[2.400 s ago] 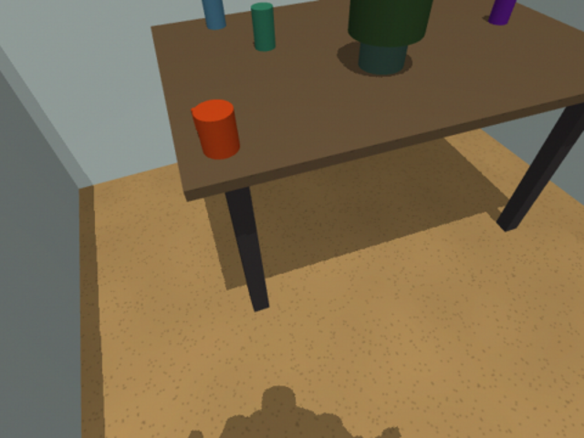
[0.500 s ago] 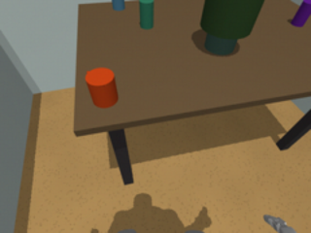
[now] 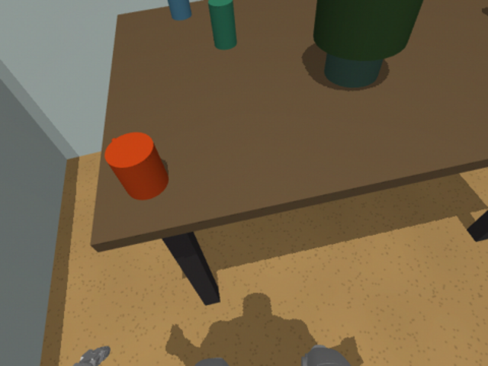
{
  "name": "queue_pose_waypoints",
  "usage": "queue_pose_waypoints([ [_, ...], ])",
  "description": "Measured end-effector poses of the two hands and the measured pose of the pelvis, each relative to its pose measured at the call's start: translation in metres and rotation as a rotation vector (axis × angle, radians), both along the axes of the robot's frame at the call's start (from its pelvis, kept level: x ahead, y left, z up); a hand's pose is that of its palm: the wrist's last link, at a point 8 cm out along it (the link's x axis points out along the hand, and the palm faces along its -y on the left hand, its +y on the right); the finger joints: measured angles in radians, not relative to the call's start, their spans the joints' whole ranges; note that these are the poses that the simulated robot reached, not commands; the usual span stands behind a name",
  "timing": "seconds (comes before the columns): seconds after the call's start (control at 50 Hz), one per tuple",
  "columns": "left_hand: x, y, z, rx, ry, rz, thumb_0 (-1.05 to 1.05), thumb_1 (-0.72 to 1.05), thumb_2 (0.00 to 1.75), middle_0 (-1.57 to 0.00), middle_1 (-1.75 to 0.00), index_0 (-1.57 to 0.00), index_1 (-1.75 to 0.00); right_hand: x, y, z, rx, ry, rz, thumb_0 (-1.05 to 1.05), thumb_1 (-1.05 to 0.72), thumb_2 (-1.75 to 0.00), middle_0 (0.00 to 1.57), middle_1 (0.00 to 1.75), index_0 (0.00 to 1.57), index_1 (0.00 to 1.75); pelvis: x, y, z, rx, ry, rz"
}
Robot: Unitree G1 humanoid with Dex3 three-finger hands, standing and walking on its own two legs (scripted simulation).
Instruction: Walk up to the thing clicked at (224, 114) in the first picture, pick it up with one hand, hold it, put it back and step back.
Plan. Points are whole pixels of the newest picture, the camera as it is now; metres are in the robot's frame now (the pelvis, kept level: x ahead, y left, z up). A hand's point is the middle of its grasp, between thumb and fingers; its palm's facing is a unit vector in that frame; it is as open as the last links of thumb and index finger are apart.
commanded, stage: walk up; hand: left
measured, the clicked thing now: (134, 162) +0.48 +0.24 +0.04
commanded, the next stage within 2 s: stand in 1.22 s
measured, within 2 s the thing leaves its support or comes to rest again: neither
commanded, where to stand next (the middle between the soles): +0.05 +0.03 m, yaw -2 degrees
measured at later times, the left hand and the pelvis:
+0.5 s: hand out of the picture +0.09 +0.29 -0.13, palm faces -0.02 -0.92 -0.38, open 7.4 cm; pelvis +0.02 +0.02 +0.02, yaw -1 degrees
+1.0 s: hand out of the picture +0.12 +0.27 -0.12, palm faces -0.05 -0.93 -0.36, open 7.4 cm; pelvis +0.02 +0.02 +0.03, yaw -2 degrees
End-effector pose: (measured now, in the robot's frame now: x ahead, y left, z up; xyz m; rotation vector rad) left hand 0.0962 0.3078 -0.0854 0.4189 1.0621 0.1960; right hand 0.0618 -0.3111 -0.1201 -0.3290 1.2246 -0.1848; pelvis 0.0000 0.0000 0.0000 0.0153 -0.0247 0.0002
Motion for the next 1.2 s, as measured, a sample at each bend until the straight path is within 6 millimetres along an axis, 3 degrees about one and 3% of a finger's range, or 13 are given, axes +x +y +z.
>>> queue_pose_waypoints([
  [0.12,0.000,0.015,-0.015,-0.030,0.044,0.042,0.01,0.90,0.90,-0.21,-0.30,-0.21,-0.30,0.003,0.007,0.012,-0.034,-0.013,-0.011,0.01,-0.90,-0.90,0.20,0.30,0.21,0.30,0.004,0.012,0.001,-0.006,-0.009,-0.006],
  [0.22,-0.006,0.020,-0.020,-0.043,0.068,0.054,0.01,0.90,0.90,-0.21,-0.30,-0.21,-0.30,0.017,0.013,0.019,-0.038,-0.028,-0.010,0.01,-0.90,-0.90,0.20,0.30,0.21,0.30,0.009,0.014,0.003,-0.018,-0.017,-0.002],
  [0.44,-0.015,0.024,-0.011,-0.044,0.126,0.081,0.01,0.90,0.90,-0.21,-0.30,-0.21,-0.30,0.052,0.031,0.025,0.006,-0.069,0.004,0.01,-0.90,-0.90,0.20,0.30,0.21,0.30,0.016,0.018,0.015,-0.015,-0.018,-0.013],
  [0.58,-0.010,0.020,-0.004,-0.042,0.135,0.081,0.01,0.90,0.90,-0.21,-0.30,-0.21,-0.30,0.060,0.035,0.027,0.031,-0.069,-0.006,0.01,-0.90,-0.90,0.20,0.30,0.21,0.30,0.019,0.018,0.022,-0.009,-0.017,-0.017],
  [0.88,0.015,0.009,0.003,-0.060,0.113,0.051,0.01,0.90,0.90,-0.21,-0.30,-0.21,-0.30,0.037,0.028,0.030,0.028,-0.014,-0.059,0.01,-0.90,-0.90,0.20,0.30,0.21,0.30,0.021,0.017,0.030,-0.005,-0.018,-0.028],
  [1.2,0.024,0.002,0.005,-0.053,0.118,0.041,0.01,0.90,0.90,-0.21,-0.30,-0.21,-0.30,0.022,0.020,0.026,0.030,0.019,-0.094,0.01,-0.90,-0.90,0.20,0.30,0.20,0.30,0.025,0.012,0.031,-0.005,-0.016,-0.034],
])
